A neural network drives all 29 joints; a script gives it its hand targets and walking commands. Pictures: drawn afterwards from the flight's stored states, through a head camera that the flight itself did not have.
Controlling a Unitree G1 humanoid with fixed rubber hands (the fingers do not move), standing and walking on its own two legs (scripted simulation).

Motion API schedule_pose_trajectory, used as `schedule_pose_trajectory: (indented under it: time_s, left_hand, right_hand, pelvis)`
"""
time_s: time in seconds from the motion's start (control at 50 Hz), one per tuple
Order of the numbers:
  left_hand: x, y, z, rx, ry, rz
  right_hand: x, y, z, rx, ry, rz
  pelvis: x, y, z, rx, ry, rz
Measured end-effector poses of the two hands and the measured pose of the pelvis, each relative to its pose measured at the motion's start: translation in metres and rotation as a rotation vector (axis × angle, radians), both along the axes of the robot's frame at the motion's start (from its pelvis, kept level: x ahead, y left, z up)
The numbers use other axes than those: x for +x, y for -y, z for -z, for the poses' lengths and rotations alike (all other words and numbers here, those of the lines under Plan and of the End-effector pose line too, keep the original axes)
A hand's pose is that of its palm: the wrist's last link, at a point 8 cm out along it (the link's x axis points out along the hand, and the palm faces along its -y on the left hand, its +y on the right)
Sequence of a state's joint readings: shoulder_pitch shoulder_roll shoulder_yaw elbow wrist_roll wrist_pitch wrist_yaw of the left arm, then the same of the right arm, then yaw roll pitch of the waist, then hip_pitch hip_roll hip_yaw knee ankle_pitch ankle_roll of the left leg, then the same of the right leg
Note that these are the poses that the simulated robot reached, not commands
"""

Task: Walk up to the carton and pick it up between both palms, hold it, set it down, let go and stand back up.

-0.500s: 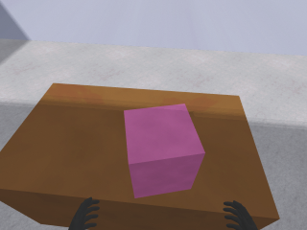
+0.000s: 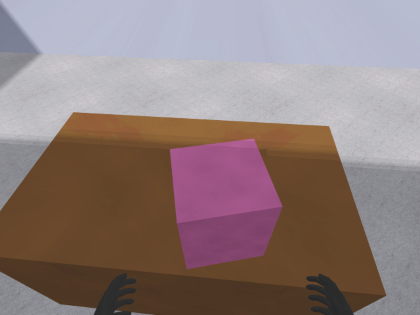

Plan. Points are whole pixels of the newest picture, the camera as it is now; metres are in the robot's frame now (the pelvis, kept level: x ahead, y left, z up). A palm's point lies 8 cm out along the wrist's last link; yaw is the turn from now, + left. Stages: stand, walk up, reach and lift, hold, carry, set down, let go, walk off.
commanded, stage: set down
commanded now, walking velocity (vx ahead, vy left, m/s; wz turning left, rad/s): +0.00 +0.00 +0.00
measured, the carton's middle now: (219, 205) +0.40 +0.01 -0.09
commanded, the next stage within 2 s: let go in 0.34 s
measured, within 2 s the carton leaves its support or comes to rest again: neither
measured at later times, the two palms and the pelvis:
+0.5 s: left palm out of the picture +0.15 +0.22 -0.09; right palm out of the picture +0.15 -0.22 -0.09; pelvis +0.00 +0.00 +0.00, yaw +0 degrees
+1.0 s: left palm out of the picture +0.12 +0.25 -0.10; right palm out of the picture +0.13 -0.27 -0.10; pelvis +0.00 -0.01 +0.00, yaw +2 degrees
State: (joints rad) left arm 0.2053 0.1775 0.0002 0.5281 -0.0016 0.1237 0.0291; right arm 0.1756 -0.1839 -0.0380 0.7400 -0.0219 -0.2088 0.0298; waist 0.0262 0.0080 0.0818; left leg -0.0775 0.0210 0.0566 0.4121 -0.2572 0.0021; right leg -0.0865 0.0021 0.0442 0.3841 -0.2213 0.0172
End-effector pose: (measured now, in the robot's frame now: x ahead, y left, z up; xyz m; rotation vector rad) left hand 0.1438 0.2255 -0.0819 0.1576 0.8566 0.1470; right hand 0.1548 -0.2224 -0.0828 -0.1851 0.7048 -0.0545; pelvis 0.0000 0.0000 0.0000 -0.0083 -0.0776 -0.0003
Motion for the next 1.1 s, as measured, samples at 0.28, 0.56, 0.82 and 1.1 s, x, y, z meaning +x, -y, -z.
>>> schedule_pose_trajectory:
  time_s: [0.28,0.56,0.82,1.1]
  left_hand:
    - [0.006,0.004,0.001,-0.015,0.003,0.005]
    - [0.002,0.003,0.002,0.000,-0.009,0.009]
    - [0.004,0.005,-0.002,0.002,0.004,0.008]
    - [-0.051,-0.046,0.027,0.114,-0.161,-0.003]
  right_hand:
    - [-0.002,0.001,0.001,-0.010,-0.010,-0.006]
    - [0.000,0.003,0.005,-0.014,-0.026,-0.017]
    - [-0.001,0.011,0.005,-0.025,-0.021,-0.015]
    - [-0.055,0.073,0.021,-0.168,-0.329,0.076]
  pelvis:
    - [0.000,0.000,0.001,0.000,-0.006,0.002]
    - [0.000,0.003,0.001,0.000,0.008,-0.005]
    - [0.003,0.009,0.001,0.001,0.012,-0.012]
    - [0.003,0.012,0.004,-0.005,-0.030,-0.032]
